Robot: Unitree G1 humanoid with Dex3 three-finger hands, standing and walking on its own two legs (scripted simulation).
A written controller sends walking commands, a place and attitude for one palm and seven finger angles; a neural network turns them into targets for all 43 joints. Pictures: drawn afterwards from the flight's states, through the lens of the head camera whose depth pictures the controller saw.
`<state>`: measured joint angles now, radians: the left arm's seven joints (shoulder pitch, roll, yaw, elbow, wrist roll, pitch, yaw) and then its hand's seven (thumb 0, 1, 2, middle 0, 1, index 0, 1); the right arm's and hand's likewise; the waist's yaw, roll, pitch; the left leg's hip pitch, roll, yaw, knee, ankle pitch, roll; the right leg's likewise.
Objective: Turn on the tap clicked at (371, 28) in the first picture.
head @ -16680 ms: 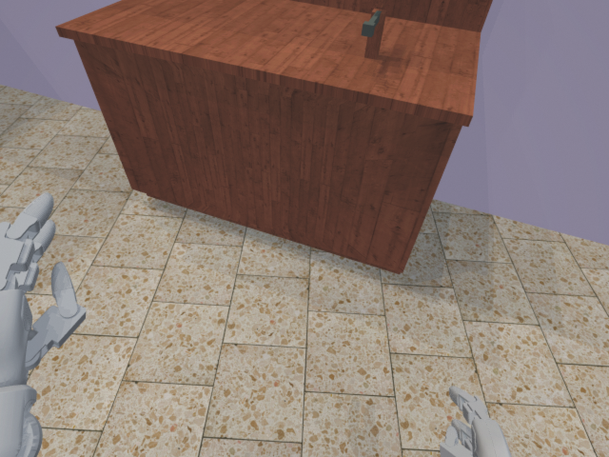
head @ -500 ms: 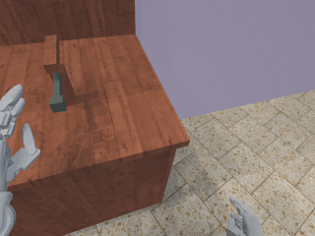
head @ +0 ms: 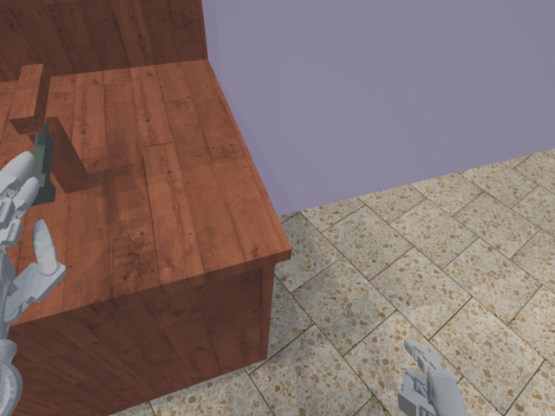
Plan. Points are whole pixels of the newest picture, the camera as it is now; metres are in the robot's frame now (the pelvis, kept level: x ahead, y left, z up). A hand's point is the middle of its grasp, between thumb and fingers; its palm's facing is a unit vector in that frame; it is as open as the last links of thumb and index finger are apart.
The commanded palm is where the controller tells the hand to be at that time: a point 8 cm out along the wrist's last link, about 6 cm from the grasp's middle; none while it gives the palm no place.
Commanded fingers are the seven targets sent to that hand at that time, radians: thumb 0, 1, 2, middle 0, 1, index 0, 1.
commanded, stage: come to a stop and stand still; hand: left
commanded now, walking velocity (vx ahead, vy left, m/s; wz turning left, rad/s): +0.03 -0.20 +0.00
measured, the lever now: (38, 189) +0.34 +0.34 +0.15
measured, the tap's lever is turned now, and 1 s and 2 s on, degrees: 0 0 0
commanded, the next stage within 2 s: none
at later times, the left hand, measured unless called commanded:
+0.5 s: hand out of the picture +0.22 +0.30 +0.21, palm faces +0.52 -0.74 -0.42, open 7.4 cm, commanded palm +0.13 +0.28 +0.18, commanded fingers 0.00 0.90 0.90 -0.20 -0.30 -0.20 -0.30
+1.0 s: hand out of the picture +0.16 +0.33 +0.18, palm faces +0.42 -0.85 -0.32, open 7.4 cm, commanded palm +0.10 +0.36 +0.18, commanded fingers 0.00 0.90 0.90 -0.20 -0.30 -0.20 -0.30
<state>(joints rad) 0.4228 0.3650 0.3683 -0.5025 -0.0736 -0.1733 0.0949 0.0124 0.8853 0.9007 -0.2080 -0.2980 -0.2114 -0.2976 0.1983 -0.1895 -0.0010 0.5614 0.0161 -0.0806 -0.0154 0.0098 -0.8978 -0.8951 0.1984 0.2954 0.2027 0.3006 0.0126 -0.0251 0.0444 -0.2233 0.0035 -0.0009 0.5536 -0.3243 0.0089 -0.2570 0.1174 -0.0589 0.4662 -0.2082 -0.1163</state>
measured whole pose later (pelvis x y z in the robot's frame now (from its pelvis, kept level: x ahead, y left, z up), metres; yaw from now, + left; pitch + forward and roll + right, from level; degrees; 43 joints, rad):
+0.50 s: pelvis -0.03 +0.00 +0.01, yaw +1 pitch -1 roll +0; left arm 0.19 0.48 0.48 -0.29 -0.06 -0.23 0.10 0.01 0.88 0.90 -0.21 -0.30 -0.22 -0.30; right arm 0.16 -0.21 0.00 0.59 0.03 -0.12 -0.02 0.01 -0.90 -0.90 0.19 0.29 0.20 0.30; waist 0.06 -0.01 0.09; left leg -0.20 0.00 0.03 0.45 -0.23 0.01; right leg -0.25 0.10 -0.06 0.40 -0.13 -0.06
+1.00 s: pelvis -0.07 +0.08 +0.00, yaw -1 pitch -1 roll -1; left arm 0.32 0.34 0.36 -0.41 0.00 -0.25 0.09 0.01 0.89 0.90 -0.20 -0.30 -0.21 -0.30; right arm 0.25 -0.19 0.02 0.59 0.01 -0.15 0.01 0.01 -0.90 -0.90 0.20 0.30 0.20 0.30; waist 0.04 -0.03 0.00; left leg -0.25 -0.08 0.10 0.44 -0.18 0.11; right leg -0.17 0.01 0.03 0.46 -0.29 0.00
